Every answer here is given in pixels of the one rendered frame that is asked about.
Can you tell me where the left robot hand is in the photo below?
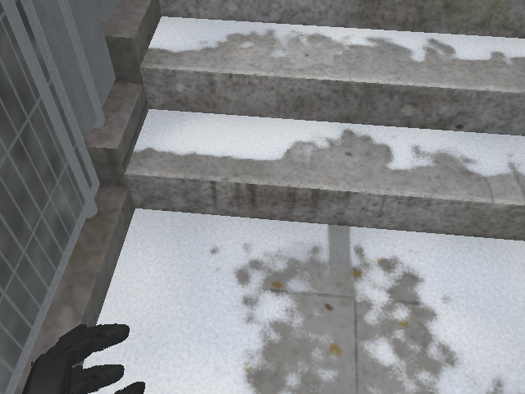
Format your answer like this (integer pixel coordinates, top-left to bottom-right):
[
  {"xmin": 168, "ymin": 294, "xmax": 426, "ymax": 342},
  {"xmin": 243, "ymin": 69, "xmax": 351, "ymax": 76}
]
[{"xmin": 22, "ymin": 323, "xmax": 145, "ymax": 394}]

